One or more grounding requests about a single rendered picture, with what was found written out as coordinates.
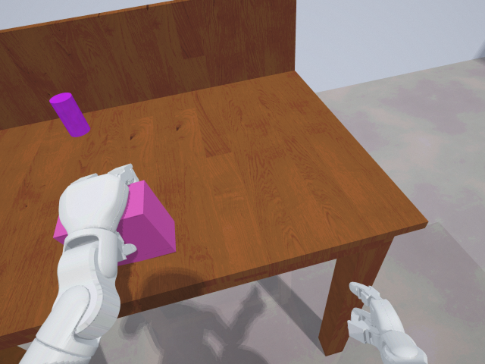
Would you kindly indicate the robot right forearm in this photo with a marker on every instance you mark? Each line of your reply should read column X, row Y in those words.
column 397, row 347

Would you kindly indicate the robot left forearm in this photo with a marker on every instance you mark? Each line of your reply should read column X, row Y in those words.
column 87, row 304

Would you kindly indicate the right robot hand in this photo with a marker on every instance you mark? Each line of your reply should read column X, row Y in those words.
column 368, row 327

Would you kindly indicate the left robot hand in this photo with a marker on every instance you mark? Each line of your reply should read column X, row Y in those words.
column 98, row 202

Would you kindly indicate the table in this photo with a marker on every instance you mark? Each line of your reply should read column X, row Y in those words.
column 202, row 98

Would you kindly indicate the sponge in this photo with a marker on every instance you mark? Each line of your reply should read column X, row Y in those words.
column 145, row 223

